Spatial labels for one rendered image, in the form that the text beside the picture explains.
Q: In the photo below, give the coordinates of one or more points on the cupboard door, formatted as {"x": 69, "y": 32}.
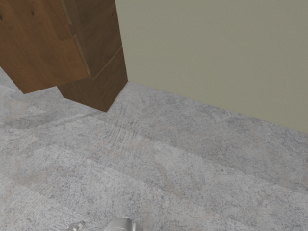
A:
{"x": 37, "y": 48}

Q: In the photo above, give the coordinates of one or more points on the robot left hand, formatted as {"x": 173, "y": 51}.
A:
{"x": 78, "y": 226}

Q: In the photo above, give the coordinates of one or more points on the left robot thigh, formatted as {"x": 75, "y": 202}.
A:
{"x": 121, "y": 224}

